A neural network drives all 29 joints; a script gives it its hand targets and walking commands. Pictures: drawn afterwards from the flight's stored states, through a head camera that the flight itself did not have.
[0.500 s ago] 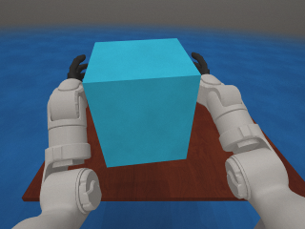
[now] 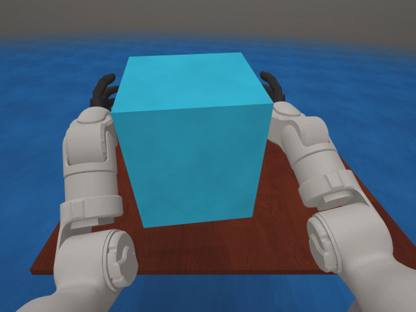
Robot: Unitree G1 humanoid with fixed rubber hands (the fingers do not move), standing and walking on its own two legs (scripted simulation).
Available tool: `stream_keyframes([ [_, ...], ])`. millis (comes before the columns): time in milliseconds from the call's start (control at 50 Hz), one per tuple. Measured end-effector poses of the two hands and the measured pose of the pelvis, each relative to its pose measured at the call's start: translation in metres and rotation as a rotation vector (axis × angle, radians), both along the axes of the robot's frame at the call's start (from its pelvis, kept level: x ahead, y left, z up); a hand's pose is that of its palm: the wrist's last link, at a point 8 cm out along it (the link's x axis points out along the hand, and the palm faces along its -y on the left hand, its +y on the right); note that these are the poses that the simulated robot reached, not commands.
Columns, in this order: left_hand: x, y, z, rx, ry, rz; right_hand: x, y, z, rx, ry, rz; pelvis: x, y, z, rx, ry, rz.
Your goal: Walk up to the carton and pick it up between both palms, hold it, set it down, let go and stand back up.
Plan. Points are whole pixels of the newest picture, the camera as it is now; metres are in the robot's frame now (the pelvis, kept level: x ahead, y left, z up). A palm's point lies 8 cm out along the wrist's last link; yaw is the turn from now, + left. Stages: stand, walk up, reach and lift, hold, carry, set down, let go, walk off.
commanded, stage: hold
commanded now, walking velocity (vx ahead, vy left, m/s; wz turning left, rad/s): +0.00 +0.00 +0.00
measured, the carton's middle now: (192, 139) +0.37 +0.00 +0.24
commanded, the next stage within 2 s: none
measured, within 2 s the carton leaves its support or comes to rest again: neither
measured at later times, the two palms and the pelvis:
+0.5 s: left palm (102, 116) +0.37 +0.16 +0.29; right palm (273, 111) +0.36 -0.14 +0.29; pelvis +0.00 +0.00 +0.00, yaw +0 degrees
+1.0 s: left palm (100, 115) +0.37 +0.16 +0.29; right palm (270, 113) +0.37 -0.14 +0.29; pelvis +0.00 +0.00 +0.00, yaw +0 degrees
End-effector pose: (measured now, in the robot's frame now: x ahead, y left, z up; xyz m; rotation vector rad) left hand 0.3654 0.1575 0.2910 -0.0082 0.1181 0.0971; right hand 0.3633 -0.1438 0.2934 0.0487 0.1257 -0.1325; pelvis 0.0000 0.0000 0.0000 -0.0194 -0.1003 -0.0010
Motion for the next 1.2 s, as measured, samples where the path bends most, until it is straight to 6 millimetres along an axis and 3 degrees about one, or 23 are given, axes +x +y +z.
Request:
stream_keyframes([
  [940,0.0044,0.0049,-0.0004,0.001,0.006,0.002,0.0044,0.0049,-0.006,0.008,0.018,0.003,-0.0029,0.0021,-0.0005,-0.003,0.009,0.003],
  [1200,0.0017,0.008,0.0058,-0.008,-0.001,0.011,0.0033,0.0082,0.0005,0.0,0.014,0.009,-0.0064,0.0007,-0.0004,-0.002,0.011,0.001],
])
